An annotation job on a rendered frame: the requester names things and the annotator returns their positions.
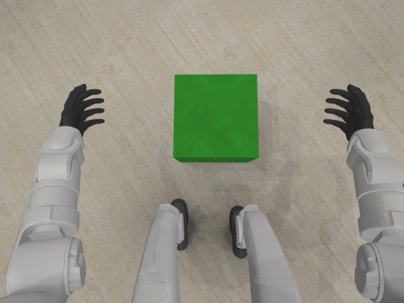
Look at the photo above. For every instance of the robot right thigh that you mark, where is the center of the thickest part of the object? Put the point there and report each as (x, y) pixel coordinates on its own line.
(271, 278)

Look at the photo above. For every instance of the robot left thigh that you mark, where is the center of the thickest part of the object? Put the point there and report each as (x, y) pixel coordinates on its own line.
(157, 280)

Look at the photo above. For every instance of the right robot hand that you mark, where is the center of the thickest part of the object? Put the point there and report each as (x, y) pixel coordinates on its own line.
(358, 115)

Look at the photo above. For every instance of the robot thigh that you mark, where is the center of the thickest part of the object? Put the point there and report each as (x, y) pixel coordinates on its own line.
(157, 280)
(271, 278)

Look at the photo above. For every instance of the robot right forearm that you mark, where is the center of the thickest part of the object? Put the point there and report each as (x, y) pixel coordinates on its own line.
(379, 186)

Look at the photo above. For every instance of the left robot hand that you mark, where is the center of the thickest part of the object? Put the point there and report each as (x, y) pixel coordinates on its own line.
(74, 113)

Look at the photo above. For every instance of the left robot upper arm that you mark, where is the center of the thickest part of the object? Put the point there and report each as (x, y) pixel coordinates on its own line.
(46, 271)

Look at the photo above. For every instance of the robot left forearm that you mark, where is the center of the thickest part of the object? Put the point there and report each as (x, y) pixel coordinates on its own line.
(52, 209)

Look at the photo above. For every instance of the carton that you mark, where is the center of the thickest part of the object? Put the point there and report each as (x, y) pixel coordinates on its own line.
(216, 118)

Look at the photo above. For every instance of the right robot upper arm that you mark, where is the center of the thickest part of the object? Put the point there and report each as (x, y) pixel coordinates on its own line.
(379, 272)

